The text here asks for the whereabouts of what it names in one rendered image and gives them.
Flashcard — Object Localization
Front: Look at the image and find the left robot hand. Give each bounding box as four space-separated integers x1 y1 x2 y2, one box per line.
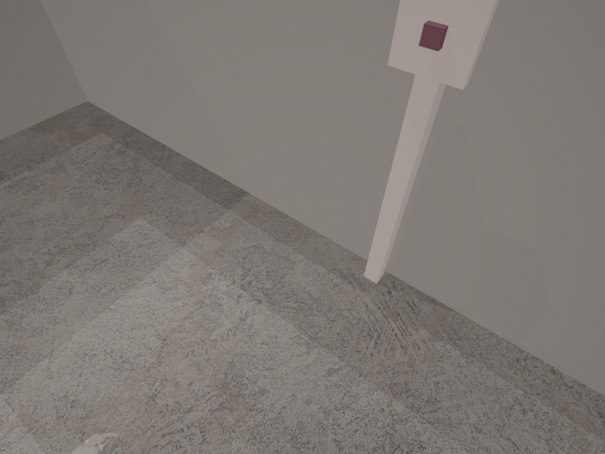
71 432 120 454

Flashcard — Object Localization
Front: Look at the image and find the panel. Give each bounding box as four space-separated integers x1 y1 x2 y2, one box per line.
364 0 499 284

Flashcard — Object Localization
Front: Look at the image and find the button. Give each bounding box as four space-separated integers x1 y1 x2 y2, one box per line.
419 21 448 51

